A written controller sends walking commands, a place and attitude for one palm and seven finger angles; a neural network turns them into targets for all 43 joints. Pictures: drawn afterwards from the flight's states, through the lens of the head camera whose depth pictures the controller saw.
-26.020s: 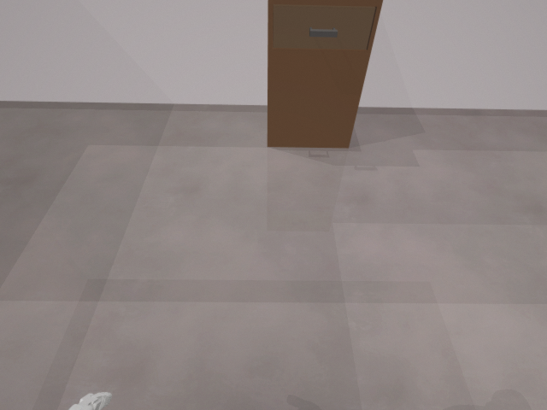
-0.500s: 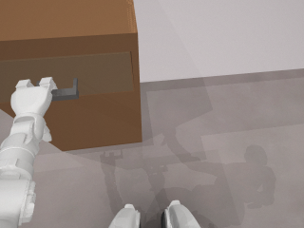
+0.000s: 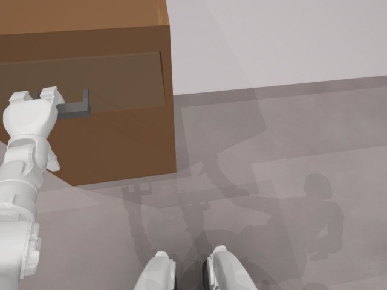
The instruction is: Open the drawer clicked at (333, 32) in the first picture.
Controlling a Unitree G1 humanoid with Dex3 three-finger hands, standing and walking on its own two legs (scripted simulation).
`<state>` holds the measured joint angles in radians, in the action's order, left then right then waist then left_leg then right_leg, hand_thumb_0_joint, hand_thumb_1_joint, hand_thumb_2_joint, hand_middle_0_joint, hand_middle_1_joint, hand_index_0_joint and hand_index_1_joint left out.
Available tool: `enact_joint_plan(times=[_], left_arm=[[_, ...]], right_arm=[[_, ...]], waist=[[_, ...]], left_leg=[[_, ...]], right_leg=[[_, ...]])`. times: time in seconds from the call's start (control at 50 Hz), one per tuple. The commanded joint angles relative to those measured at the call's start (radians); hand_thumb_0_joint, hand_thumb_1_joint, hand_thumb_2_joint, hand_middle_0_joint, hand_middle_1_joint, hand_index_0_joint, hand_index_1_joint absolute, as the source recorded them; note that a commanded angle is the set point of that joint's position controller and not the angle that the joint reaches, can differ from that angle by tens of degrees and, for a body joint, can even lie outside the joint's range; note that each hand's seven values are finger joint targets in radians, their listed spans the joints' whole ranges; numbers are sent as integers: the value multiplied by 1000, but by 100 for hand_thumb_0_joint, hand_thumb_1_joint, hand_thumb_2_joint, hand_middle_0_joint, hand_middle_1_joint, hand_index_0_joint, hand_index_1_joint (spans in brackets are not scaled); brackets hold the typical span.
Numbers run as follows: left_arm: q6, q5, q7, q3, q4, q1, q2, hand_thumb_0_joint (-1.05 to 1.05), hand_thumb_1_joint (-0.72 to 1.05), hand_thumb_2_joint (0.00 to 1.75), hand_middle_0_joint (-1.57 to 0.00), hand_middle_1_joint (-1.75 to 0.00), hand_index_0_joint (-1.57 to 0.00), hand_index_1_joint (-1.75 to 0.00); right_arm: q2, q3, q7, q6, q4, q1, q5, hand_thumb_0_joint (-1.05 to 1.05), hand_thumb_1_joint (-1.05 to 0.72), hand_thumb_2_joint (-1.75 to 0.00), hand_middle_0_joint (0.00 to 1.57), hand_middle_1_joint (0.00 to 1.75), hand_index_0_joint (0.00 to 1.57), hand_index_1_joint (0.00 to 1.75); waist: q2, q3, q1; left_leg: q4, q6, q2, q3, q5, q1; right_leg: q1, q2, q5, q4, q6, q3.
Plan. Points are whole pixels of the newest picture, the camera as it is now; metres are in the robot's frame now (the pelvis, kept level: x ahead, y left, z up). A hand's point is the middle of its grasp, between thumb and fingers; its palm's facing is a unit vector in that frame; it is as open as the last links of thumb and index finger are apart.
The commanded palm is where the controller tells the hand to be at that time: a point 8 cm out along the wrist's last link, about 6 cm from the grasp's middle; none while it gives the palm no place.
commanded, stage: lower the fingers behind the handle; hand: left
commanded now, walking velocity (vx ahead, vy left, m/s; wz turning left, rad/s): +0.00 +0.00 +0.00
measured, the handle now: (60, 103) +0.50 +0.29 +0.00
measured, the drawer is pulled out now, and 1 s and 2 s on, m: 0.00 0.00 0.13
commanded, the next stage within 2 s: close the thumb around the handle in 0.02 s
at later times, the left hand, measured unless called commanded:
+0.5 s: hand (46, 130) +0.45 +0.32 -0.03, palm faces -0.08 -0.02 -1.00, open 9.9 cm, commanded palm +0.43 +0.30 +0.03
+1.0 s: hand (46, 129) +0.45 +0.32 -0.03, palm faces -0.06 -0.02 -1.00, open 5.6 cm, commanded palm +0.42 +0.30 +0.03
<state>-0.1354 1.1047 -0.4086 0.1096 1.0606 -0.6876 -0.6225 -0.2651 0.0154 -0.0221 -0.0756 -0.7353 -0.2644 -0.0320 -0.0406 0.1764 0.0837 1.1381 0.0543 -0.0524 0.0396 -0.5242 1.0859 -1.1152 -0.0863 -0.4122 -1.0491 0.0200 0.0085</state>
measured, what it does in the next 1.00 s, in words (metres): stands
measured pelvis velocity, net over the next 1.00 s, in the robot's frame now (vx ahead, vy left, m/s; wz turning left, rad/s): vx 0.01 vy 0.01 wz -0.01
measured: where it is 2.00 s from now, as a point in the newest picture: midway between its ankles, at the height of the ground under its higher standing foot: outside the picture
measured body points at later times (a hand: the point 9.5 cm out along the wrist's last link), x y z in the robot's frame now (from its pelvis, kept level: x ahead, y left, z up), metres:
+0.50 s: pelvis +0.01 +0.01 +0.00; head +0.15 +0.02 +0.43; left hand +0.45 +0.32 +0.03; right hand +0.06 -0.27 -0.13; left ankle -0.01 +0.08 -0.65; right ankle +0.04 -0.11 -0.65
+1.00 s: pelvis +0.01 +0.01 +0.00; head +0.16 +0.02 +0.43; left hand +0.45 +0.32 +0.03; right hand +0.06 -0.27 -0.13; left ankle -0.01 +0.08 -0.65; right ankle +0.03 -0.11 -0.65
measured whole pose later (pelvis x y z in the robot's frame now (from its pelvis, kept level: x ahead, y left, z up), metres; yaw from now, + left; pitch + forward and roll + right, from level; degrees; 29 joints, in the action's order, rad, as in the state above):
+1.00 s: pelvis +0.01 +0.01 +0.00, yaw -1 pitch +28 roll -4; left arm -0.14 1.10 -0.44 0.12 1.01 -0.65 -0.60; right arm -0.27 0.03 -0.01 -0.10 -0.73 -0.26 -0.04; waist -0.04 0.18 0.07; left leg 1.14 0.06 -0.05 0.03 -0.54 1.07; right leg -1.10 -0.09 -0.43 -1.05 0.01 0.00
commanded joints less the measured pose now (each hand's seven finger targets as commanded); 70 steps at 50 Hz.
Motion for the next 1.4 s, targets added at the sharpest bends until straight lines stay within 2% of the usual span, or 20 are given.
enact_joint_plan(times=[0.0, 0.06, 0.1, 0.12, 0.14, 0.22, 0.3, 0.4, 0.46, 0.6, 0.66, 0.8, 0.86, 0.88, 0.92, 1.1, 1.16, 1.18, 1.2, 1.38], left_arm=[[-38, -12, -29, 59, -188, -282, -278, 0, -50, 30, -30, -120, -30, -120], [-54, -15, -40, 47, -193, -268, -240, 0, -50, 30, -30, -120, -30, -120], [-59, -11, -53, 71, -204, -243, -259, 0, -50, 30, -30, -120, -30, -120], [-54, -14, -57, 53, -199, -244, -236, 0, -44, 32, -30, -121, -30, -121], [-53, -10, -64, 63, -206, -266, -254, 0, -39, 35, -31, -121, -31, -121], [-32, -5, -80, 68, -208, -261, -259, 0, -16, 44, -32, -124, -32, -124], [-5, -3, -83, 39, -194, -308, -239, 0, 6, 54, -34, -126, -34, -126], [16, -13, -60, 35, -165, -295, -242, 0, 34, 66, -36, -129, -36, -129], [3, -16, -41, 70, -181, -283, -291, 0, 51, 73, -37, -131, -37, -131], [-35, -12, -36, 58, -174, -220, -255, 0, 90, 90, -40, -135, -40, -135], [-42, -12, -47, 62, -186, -247, -254, 0, 90, 90, -40, -135, -40, -135], [-22, -7, -66, 79, -192, -237, -278, 0, 90, 90, -40, -135, -40, -135], [-7, -13, -64, 57, -180, -269, -255, 0, 90, 90, -40, -135, -40, -135], [-7, -11, -65, 61, -190, -273, -267, 0, 90, 90, -40, -135, -40, -135], [-4, -19, -60, 73, -200, -214, -263, 0, 90, 90, -40, -135, -40, -135], [-29, -51, -45, 88, -318, 55, -191, 0, 90, 90, -40, -135, -40, -135], [-33, -51, -59, 113, -358, 122, -188, 0, 90, 90, -40, -135, -40, -135], [-35, -48, -68, 103, -382, 129, -172, 0, 90, 90, -40, -135, -40, -135], [-32, -46, -77, 113, -403, 167, -168, 0, 90, 90, -40, -135, -40, -135], [41, -47, -140, 101, -580, 301, -96, 0, 90, 90, -40, -135, -40, -135]], right_arm=[[-182, 66, -12, 12, 49, -147, -5, 0, -90, -90, 20, 30, 20, 30], [-179, 71, -6, 13, 46, -148, -6, 0, -90, -90, 20, 30, 20, 30], [-184, 75, -3, 10, 45, -149, -9, 0, -90, -90, 20, 30, 20, 30], [-183, 75, -2, 10, 47, -146, -7, 0, -90, -90, 20, 30, 20, 30], [-185, 76, -2, 9, 42, -149, -7, 0, -90, -90, 20, 30, 20, 30], [-188, 78, 3, 3, 37, -151, -9, 0, -90, -90, 20, 30, 20, 30], [-189, 77, 3, -2, 34, -157, -7, 0, -90, -90, 20, 30, 20, 30], [-187, 71, -2, -5, 37, -158, -5, 0, -90, -90, 20, 30, 20, 30], [-188, 66, -5, -7, 40, -153, -7, 0, -90, -90, 20, 30, 20, 30], [-181, 66, -5, -6, 53, -143, -5, 0, -90, -90, 20, 30, 20, 30], [-183, 72, -4, -4, 51, -147, -8, 0, -90, -90, 20, 30, 20, 30], [-190, 75, 2, -14, 45, -155, -9, 0, -90, -90, 20, 30, 20, 30], [-187, 75, 0, -15, 44, -157, -7, 0, -90, -90, 20, 30, 20, 30], [-190, 75, -1, -14, 45, -158, -7, 0, -90, -90, 20, 30, 20, 30], [-189, 75, 1, -16, 50, -157, -7, 0, -90, -90, 20, 30, 20, 30], [-169, 75, 11, -28, 89, -107, -1, 0, -90, -90, 20, 30, 20, 30], [-171, 77, 11, -30, 94, -85, -2, 0, -90, -90, 20, 30, 20, 30], [-169, 77, 11, -29, 99, -81, -2, 0, -90, -90, 20, 30, 20, 30], [-169, 80, 14, -29, 101, -78, -3, 0, -90, -90, 20, 30, 20, 30], [-163, 91, 17, -34, 120, -42, -6, 0, -90, -90, 20, 30, 20, 30]], waist=[[-94, 476, -12], [-90, 456, -6], [-89, 467, -21], [-87, 458, -11], [-74, 455, -6], [-106, 476, -17], [-109, 466, 1], [-68, 466, 4], [-79, 476, -15], [-77, 434, -20], [-66, 446, -8], [-95, 485, -23], [-55, 475, -2], [-76, 478, -8], [-87, 506, -33], [-75, 486, -84], [-38, 441, -86], [-58, 423, -87], [-65, 423, -97], [-74, 440, -97]], left_leg=[[-128, -32, 35, 25, 423, -328], [-122, -40, 41, 31, 459, -344], [-119, -44, 43, 34, 471, -352], [-119, -41, 42, 30, 462, -349], [-118, -40, 43, 30, 449, -340], [-120, -52, 44, 35, 492, -373], [-128, -59, 47, 46, 497, -395], [-134, -43, 40, 31, 477, -368], [-132, -38, 37, 22, 482, -349], [-126, -34, 38, 18, 468, -325], [-116, -36, 41, 24, 479, -332], [-114, -53, 43, 29, 537, -371], [-114, -43, 42, 26, 507, -344], [-119, -44, 42, 26, 501, -353], [-128, -52, 44, 31, 555, -393], [-166, -45, 54, 11, 624, -427], [-172, -40, 57, 10, 608, -405], [-178, -42, 58, 11, 614, -409], [-182, -49, 62, 19, 642, -429], [-187, -78, 82, 51, 801, -549]], right_leg=[[265, 18, 258, 80, 24, 4], [237, 15, 263, 76, 26, 11], [236, 14, 264, 68, 26, 13], [232, 15, 261, 75, 25, 12], [232, 15, 258, 76, 24, 11], [225, 15, 269, 69, 26, 17], [206, 15, 253, 75, 26, 24], [260, 16, 279, 90, 21, 16], [298, 17, 308, 85, 24, 5], [276, 15, 294, 78, 26, 7], [255, 16, 294, 73, 25, 8], [254, 14, 312, 60, 24, 13], [266, 16, 312, 70, 20, 11], [266, 17, 309, 72, 20, 10], [285, 15, 325, 70, 23, 16], [379, 13, 377, 100, 24, 5], [384, 14, 376, 103, 26, 0], [377, 16, 374, 104, 25, 2], [370, 15, 366, 99, 27, 9], [372, 17, 398, 102, 22, 18]])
